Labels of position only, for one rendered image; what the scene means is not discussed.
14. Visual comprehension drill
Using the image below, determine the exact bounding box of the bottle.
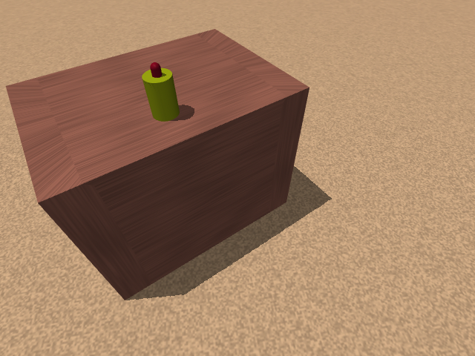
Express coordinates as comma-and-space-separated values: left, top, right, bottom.
142, 62, 180, 122

